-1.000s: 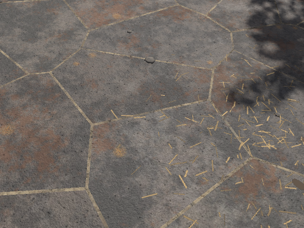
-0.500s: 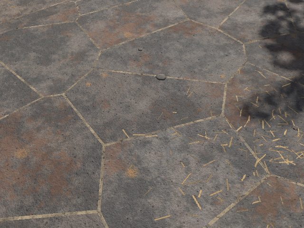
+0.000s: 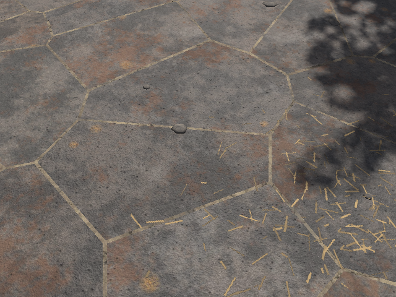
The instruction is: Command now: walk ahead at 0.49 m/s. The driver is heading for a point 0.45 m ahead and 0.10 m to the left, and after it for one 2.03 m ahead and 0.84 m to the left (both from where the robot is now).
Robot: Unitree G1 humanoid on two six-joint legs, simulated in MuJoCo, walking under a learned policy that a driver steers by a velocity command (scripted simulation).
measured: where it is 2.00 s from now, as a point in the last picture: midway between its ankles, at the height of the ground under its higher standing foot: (103, 201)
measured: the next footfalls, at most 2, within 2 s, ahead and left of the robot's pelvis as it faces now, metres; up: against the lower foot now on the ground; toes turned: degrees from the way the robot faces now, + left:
right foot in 0.18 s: +0.31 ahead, -0.14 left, +0.00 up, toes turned -2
left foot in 0.70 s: +0.56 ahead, +0.13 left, +0.00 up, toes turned +16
